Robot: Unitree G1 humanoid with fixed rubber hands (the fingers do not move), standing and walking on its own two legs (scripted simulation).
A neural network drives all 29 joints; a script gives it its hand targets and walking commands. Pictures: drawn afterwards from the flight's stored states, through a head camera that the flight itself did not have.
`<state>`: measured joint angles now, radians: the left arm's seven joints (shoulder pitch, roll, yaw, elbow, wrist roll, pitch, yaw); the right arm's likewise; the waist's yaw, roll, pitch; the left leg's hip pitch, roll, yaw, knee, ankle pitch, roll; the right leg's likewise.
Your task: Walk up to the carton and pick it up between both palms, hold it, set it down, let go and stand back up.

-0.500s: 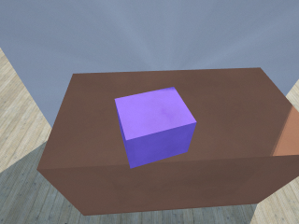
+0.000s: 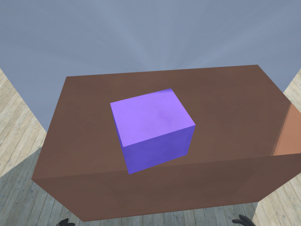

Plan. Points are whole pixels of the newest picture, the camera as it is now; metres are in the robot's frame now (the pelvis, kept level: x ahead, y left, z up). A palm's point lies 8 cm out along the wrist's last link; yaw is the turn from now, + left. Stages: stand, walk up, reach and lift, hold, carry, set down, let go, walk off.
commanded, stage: walk up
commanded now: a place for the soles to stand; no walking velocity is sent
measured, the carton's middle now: (150, 130) +0.43 +0.00 -0.04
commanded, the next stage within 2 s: stand in 0.20 s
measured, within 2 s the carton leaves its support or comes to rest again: neither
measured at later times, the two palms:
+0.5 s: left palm out of the picture +0.11 +0.26 -0.10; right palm out of the picture +0.06 -0.28 -0.11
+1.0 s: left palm out of the picture +0.14 +0.23 -0.07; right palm out of the picture +0.12 -0.27 -0.05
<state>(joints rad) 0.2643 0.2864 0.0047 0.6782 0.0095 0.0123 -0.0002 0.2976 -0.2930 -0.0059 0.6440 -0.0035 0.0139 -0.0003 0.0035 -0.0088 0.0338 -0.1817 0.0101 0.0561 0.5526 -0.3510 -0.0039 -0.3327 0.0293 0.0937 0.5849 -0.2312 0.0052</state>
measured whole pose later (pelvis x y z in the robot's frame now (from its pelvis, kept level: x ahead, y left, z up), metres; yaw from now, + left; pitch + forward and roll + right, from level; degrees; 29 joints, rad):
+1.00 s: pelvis -0.02 -0.01 +0.01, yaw +0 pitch -4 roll +0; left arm 0.17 0.20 0.06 0.49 0.06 0.10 0.10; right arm 0.17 -0.29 -0.04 0.84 0.08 -0.30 0.12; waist 0.01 -0.07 0.08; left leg -0.11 0.03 0.03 0.42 -0.25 -0.02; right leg -0.17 0.04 0.00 0.43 -0.20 -0.04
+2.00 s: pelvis -0.01 -0.01 +0.01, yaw +0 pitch +1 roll +0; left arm 0.24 0.00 -0.05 0.44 0.02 -0.33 0.24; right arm 0.06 -0.44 0.16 0.98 0.48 -0.61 0.30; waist 0.05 -0.04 -0.05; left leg -0.20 0.03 0.02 0.49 -0.30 -0.03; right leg -0.27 0.05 0.00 0.51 -0.26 -0.05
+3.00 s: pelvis -0.01 -0.01 +0.02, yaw +0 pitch +6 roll +0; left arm -0.14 -0.01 0.08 0.32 0.01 0.06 0.23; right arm -0.38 -0.49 0.16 0.91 0.47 -0.27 0.26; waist 0.11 -0.01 -0.07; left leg -0.24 0.04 0.02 0.36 -0.22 -0.03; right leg -0.30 0.07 0.02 0.35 -0.15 -0.06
